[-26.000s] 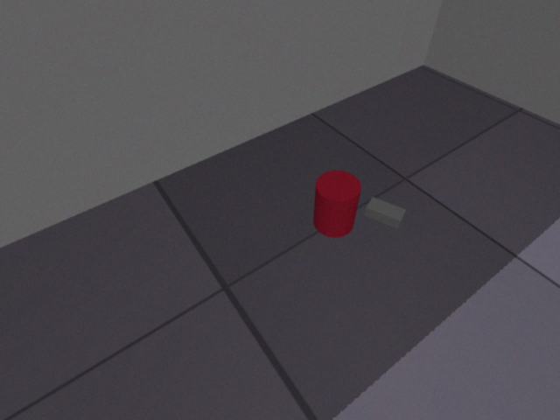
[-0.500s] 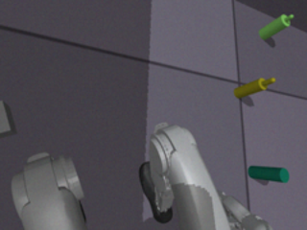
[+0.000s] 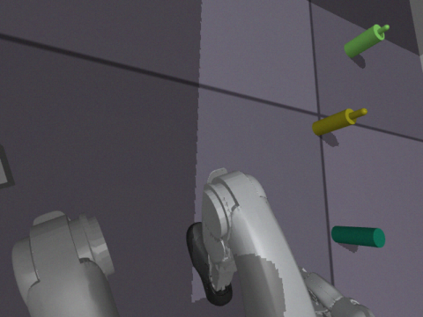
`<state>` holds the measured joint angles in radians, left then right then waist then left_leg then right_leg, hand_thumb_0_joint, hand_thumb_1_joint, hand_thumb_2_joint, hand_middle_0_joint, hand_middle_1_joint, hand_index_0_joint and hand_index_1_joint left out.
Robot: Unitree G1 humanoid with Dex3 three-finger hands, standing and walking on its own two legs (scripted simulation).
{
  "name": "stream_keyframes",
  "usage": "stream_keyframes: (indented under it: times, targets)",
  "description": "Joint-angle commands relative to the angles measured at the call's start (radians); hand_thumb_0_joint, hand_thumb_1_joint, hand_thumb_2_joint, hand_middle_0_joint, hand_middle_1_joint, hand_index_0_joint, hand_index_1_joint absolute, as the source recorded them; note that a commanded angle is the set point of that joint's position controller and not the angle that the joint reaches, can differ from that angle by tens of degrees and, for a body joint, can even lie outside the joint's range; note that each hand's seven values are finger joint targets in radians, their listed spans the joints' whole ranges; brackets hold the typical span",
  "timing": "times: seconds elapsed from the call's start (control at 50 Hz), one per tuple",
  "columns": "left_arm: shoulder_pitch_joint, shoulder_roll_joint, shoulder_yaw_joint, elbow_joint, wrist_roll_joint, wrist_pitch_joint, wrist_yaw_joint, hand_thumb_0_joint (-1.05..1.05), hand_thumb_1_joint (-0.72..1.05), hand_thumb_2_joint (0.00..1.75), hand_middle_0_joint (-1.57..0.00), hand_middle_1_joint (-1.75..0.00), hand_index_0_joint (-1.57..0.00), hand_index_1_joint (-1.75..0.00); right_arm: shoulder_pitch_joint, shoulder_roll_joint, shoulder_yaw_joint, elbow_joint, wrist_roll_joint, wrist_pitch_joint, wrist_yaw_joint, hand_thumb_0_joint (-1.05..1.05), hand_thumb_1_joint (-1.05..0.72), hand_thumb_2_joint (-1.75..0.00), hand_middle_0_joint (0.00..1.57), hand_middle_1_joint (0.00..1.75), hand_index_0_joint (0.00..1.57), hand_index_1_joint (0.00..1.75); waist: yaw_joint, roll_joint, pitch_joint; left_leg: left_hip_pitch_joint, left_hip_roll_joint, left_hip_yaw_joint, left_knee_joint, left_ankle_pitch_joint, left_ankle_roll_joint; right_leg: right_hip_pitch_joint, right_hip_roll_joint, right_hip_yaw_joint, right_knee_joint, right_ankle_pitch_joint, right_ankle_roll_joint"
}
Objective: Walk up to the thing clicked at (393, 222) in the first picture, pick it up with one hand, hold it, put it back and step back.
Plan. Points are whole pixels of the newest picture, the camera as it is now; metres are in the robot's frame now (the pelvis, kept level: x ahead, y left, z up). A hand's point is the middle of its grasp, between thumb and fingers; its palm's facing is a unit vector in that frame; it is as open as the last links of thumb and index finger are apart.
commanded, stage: open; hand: left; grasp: from above
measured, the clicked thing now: out of the picture +0.40 +0.36 -0.26
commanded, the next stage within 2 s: withdraw in 0.54 s
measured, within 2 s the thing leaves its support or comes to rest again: neither
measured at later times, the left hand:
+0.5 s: hand out of the picture +0.40 +0.37 -0.23, palm faces -0.44 -0.17 -0.88, open 13.8 cm
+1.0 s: hand out of the picture +0.42 +0.39 -0.15, palm faces -0.24 -0.09 -0.97, open 14.3 cm
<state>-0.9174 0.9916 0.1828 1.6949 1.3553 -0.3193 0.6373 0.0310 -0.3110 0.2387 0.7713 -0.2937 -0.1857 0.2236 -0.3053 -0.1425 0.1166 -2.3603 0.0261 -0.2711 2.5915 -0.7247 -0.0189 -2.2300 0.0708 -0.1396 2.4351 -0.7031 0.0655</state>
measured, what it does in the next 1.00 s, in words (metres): stands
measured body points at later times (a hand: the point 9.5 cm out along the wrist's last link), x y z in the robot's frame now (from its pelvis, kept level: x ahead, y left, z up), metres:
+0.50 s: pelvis +0.00 +0.00 +0.00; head +0.25 +0.14 +0.35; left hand +0.42 +0.37 -0.18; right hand +0.09 -0.26 -0.07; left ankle +0.06 +0.13 -0.26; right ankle +0.11 -0.13 -0.26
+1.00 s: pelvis +0.00 +0.00 +0.01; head +0.22 +0.12 +0.38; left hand +0.43 +0.39 -0.10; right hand +0.10 -0.26 -0.07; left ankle +0.06 +0.13 -0.26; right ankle +0.11 -0.13 -0.26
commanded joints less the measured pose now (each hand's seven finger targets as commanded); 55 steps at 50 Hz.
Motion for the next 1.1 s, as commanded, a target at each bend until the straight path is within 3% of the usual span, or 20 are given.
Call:
stream_keyframes:
  times: [0.0, 0.1, 0.28, 0.32, 0.38, 0.4, 0.46, 0.54, 0.62, 0.64, 0.68, 0.7, 0.72, 0.82, 0.88, 0.94, 0.96, 1.0, 1.06, 1.08]
  targets:
    - [-0.268, 0.27, -0.003, -0.12, -0.025, 0.014, 0.051, 0.0, -0.39, 0.92, -0.08, -1.04, -0.13, -0.98, 0.147, -0.321, -0.097, -0.003, 0.003, -0.009, -0.001, 0.0, -0.88, -0.89, 0.2, 0.3, 0.2, 0.3, -0.025, 0.557, -0.637, 0.548, 0.02, 0.129, -0.269, 0.242, 0.014, 0.268, 0.028, -0.132, -0.179, 0.29, -0.08]
    - [-0.274, 0.277, -0.001, -0.128, -0.041, 0.025, 0.042, 0.0, -0.45, 1.0, -0.06, -1.08, -0.09, -1.04, 0.154, -0.326, -0.097, -0.006, 0.008, -0.021, 0.01, 0.0, -0.88, -0.89, 0.2, 0.3, 0.2, 0.3, -0.026, 0.548, -0.624, 0.533, 0.02, 0.133, -0.269, 0.243, 0.016, 0.28, 0.027, -0.129, -0.19, 0.292, -0.079]
    - [-0.256, 0.289, 0.008, -0.141, -0.058, 0.021, 0.007, 0.0, -0.45, 0.96, -0.04, -1.07, -0.08, -1.03, 0.164, -0.333, -0.091, -0.032, 0.016, -0.022, 0.013, 0.0, -0.88, -0.89, 0.2, 0.3, 0.2, 0.3, -0.025, 0.535, -0.641, 0.527, 0.019, 0.129, -0.276, 0.243, 0.021, 0.312, 0.029, -0.127, -0.206, 0.289, -0.079]
    - [-0.242, 0.298, 0.023, -0.159, -0.07, 0.012, 0.008, 0.0, -0.46, 0.98, -0.05, -1.06, -0.07, -1.03, 0.151, -0.334, -0.093, -0.04, 0.021, -0.016, 0.008, 0.0, -0.88, -0.89, 0.2, 0.3, 0.2, 0.3, -0.008, 0.529, -0.646, 0.52, 0.018, 0.124, -0.294, 0.228, 0.019, 0.305, 0.028, -0.131, -0.21, 0.272, -0.081]
    - [-0.241, 0.284, -0.004, -0.129, -0.046, 0.006, -0.007, 0.0, -0.45, 0.98, -0.05, -1.06, -0.08, -1.03, 0.154, -0.332, -0.089, -0.054, 0.016, -0.011, 0.009, 0.0, -0.88, -0.89, 0.2, 0.3, 0.2, 0.3, -0.031, 0.532, -0.625, 0.517, 0.021, 0.125, -0.281, 0.23, 0.02, 0.3, 0.031, -0.129, -0.204, 0.278, -0.081]
    - [-0.243, 0.31, 0.023, -0.149, -0.054, 0.0, -0.003, 0.0, -0.44, 0.95, -0.04, -1.06, -0.08, -1.02, 0.144, -0.339, -0.094, -0.059, 0.019, -0.008, 0.004, 0.0, -0.88, -0.89, 0.2, 0.3, 0.2, 0.3, -0.017, 0.513, -0.648, 0.51, 0.023, 0.125, -0.278, 0.238, 0.023, 0.32, 0.033, -0.125, -0.218, 0.287, -0.078]
    - [-0.244, 0.271, -0.008, -0.131, -0.055, -0.006, -0.006, 0.0, -0.45, 0.95, -0.04, -1.05, -0.07, -1.01, 0.161, -0.322, -0.083, -0.036, 0.019, -0.001, 0.002, 0.0, -0.88, -0.89, 0.2, 0.3, 0.2, 0.3, -0.025, 0.53, -0.619, 0.508, 0.021, 0.126, -0.285, 0.235, 0.019, 0.314, 0.031, -0.124, -0.214, 0.285, -0.08]
    - [-0.237, 0.292, 0.005, -0.127, -0.056, -0.01, -0.009, 0.0, -0.43, 0.93, -0.04, -1.05, -0.08, -1.01, 0.147, -0.335, -0.085, -0.061, 0.023, 0.0, -0.006, 0.0, -0.88, -0.89, 0.2, 0.3, 0.2, 0.3, -0.023, 0.496, -0.618, 0.496, 0.021, 0.121, -0.283, 0.219, 0.024, 0.305, 0.032, -0.128, -0.221, 0.268, -0.078]
    - [-0.23, 0.276, -0.016, -0.105, -0.041, -0.009, -0.01, 0.0, -0.41, 0.89, -0.03, -1.07, -0.08, -1.01, 0.164, -0.328, -0.081, -0.049, 0.018, 0.0, -0.004, 0.0, -0.88, -0.89, 0.2, 0.3, 0.2, 0.3, -0.027, 0.499, -0.595, 0.493, 0.022, 0.125, -0.281, 0.201, 0.023, 0.294, 0.035, -0.125, -0.222, 0.253, -0.08]
    - [-0.248, 0.29, -0.003, -0.118, -0.06, -0.015, -0.004, 0.0, -0.47, 0.94, -0.04, -1.02, -0.09, -0.98, 0.156, -0.333, -0.079, -0.051, 0.021, 0.0, -0.006, 0.0, -0.89, -0.89, 0.2, 0.3, 0.2, 0.3, -0.029, 0.476, -0.587, 0.476, 0.021, 0.121, -0.282, 0.188, 0.025, 0.284, 0.032, -0.134, -0.222, 0.242, -0.076]
    - [-0.25, 0.315, 0.013, -0.127, -0.051, -0.015, 0.002, 0.0, -0.47, 0.94, -0.04, -1.02, -0.08, -0.97, 0.153, -0.339, -0.081, -0.065, 0.021, -0.005, -0.007, 0.0, -0.89, -0.89, 0.2, 0.3, 0.2, 0.3, -0.023, 0.492, -0.602, 0.494, 0.021, 0.121, -0.286, 0.194, 0.024, 0.288, 0.031, -0.133, -0.217, 0.245, -0.078]
    - [-0.242, 0.32, 0.015, -0.154, -0.042, -0.012, 0.006, 0.0, -0.47, 0.94, -0.04, -1.01, -0.08, -0.97, 0.159, -0.339, -0.083, -0.063, 0.022, -0.006, -0.006, 0.0, -0.89, -0.89, 0.2, 0.3, 0.2, 0.3, -0.01, 0.52, -0.622, 0.527, 0.022, 0.124, -0.291, 0.211, 0.019, 0.296, 0.03, -0.13, -0.212, 0.255, -0.08]
    - [-0.268, 0.347, 0.049, -0.209, -0.056, -0.013, 0.02, 0.0, -0.48, 0.95, -0.04, -1.01, -0.08, -0.98, 0.157, -0.337, -0.086, -0.055, 0.024, -0.006, -0.006, 0.0, -0.89, -0.89, 0.2, 0.3, 0.2, 0.3, 0.012, 0.556, -0.661, 0.54, 0.021, 0.125, -0.299, 0.229, 0.016, 0.303, 0.03, -0.131, -0.212, 0.268, -0.082]
    - [-0.288, 0.365, 0.095, -0.387, -0.059, 0.029, 0.025, 0.0, -0.5, 0.96, -0.05, -1.0, -0.07, -0.97, 0.159, -0.325, -0.129, -0.061, 0.035, -0.012, 0.008, 0.0, -0.89, -0.9, 0.2, 0.3, 0.2, 0.3, 0.042, 0.701, -0.776, 0.636, 0.022, 0.137, -0.321, 0.267, -0.003, 0.267, 0.015, -0.121, -0.179, 0.3, -0.093]
    - [-0.216, 0.345, 0.123, -0.524, -0.09, 0.074, -0.011, 0.0, -0.51, 0.97, -0.05, -0.99, -0.07, -0.97, 0.166, -0.306, -0.176, -0.072, 0.064, -0.003, 0.015, 0.0, -0.89, -0.9, 0.2, 0.3, 0.2, 0.3, 0.096, 0.745, -0.846, 0.664, 0.017, 0.16, -0.348, 0.28, -0.003, 0.272, 0.007, -0.094, -0.2, 0.304, -0.101]
    - [-0.192, 0.267, 0.088, -0.675, -0.141, 0.126, -0.08, 0.0, -0.5, 0.97, -0.06, -0.98, -0.07, -0.97, 0.171, -0.286, -0.23, -0.09, 0.111, 0.022, 0.013, 0.0, -0.89, -0.9, 0.2, 0.3, 0.2, 0.3, 0.137, 0.761, -0.929, 0.686, 0.012, 0.183, -0.405, 0.267, 0.001, 0.274, -0.001, -0.062, -0.25, 0.294, -0.107]
    - [-0.168, 0.223, 0.055, -0.676, -0.159, 0.148, -0.113, 0.0, -0.5, 0.98, -0.07, -0.98, -0.07, -0.98, 0.183, -0.272, -0.241, -0.082, 0.129, 0.031, 0.011, 0.0, -0.89, -0.9, 0.2, 0.3, 0.2, 0.3, 0.143, 0.742, -0.913, 0.665, 0.008, 0.192, -0.422, 0.251, 0.005, 0.272, -0.004, -0.05, -0.271, 0.28, -0.107]
    - [-0.155, 0.119, -0.009, -0.585, -0.182, 0.19, -0.194, 0.0, -0.48, 0.98, -0.07, -0.98, -0.08, -0.97, 0.217, -0.256, -0.255, -0.061, 0.15, 0.056, 0.007, 0.0, -0.89, -0.9, 0.2, 0.3, 0.2, 0.3, 0.121, 0.623, -0.83, 0.602, 0.003, 0.188, -0.459, 0.198, 0.018, 0.251, -0.003, -0.044, -0.319, 0.235, -0.102]
    - [-0.127, 0.079, -0.059, -0.524, -0.209, 0.222, -0.324, 0.0, -0.48, 0.99, -0.06, -1.0, -0.07, -0.99, 0.27, -0.256, -0.278, -0.065, 0.174, 0.098, -0.01, 0.0, -0.89, -0.9, 0.2, 0.3, 0.2, 0.3, 0.096, 0.405, -0.754, 0.52, -0.004, 0.188, -0.461, 0.16, 0.052, 0.318, 0.006, -0.024, -0.4, 0.206, -0.092]
    - [-0.112, 0.033, -0.092, -0.515, -0.224, 0.229, -0.372, 0.0, -0.47, 0.98, -0.06, -1.01, -0.07, -0.99, 0.28, -0.253, -0.276, -0.07, 0.178, 0.109, -0.014, 0.0, -0.89, -0.9, 0.2, 0.3, 0.2, 0.3, 0.087, 0.36, -0.726, 0.508, -0.009, 0.187, -0.468, 0.168, 0.056, 0.334, 0.003, -0.02, -0.405, 0.215, -0.092]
